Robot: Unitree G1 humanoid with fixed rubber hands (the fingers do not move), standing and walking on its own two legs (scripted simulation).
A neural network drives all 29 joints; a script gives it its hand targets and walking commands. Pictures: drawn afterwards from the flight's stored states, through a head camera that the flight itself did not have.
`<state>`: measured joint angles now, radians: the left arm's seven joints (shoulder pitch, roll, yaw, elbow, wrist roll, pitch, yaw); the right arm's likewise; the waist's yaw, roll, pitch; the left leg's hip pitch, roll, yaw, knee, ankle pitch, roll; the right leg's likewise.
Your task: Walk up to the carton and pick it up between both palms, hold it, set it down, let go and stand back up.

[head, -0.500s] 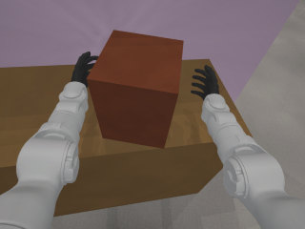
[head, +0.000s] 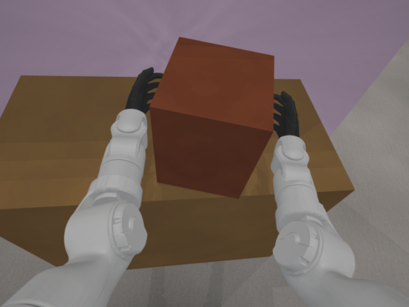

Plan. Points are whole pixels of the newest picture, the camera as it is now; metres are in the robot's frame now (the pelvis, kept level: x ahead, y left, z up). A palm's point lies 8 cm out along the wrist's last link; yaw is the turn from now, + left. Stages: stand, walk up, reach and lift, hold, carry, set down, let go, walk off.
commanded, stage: reach and lift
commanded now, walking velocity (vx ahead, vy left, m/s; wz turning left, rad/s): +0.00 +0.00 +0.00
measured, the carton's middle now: (211, 123) +0.48 +0.00 +0.05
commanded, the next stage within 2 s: none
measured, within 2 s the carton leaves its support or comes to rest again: leaves its support in 1.74 s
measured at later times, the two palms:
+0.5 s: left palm (137, 115) +0.44 +0.15 +0.11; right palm (286, 135) +0.42 -0.14 +0.10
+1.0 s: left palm (137, 115) +0.44 +0.15 +0.11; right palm (285, 137) +0.42 -0.14 +0.10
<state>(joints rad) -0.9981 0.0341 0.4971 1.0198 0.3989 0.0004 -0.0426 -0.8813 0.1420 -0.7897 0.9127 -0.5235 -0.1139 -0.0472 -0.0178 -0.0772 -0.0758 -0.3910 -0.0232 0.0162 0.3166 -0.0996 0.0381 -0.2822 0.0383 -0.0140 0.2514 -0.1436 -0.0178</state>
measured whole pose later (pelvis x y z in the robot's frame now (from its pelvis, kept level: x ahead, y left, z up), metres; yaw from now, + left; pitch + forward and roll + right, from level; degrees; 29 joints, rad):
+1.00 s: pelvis +0.02 -0.02 +0.00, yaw +1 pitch +3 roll +0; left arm -0.86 -0.01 0.55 0.83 0.45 0.08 -0.11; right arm -0.77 0.21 -0.67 0.85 -0.47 -0.16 -0.11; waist 0.00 -0.08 0.01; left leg -0.21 -0.02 0.01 0.29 -0.13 0.02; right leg -0.12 0.04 -0.02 0.27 -0.21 -0.04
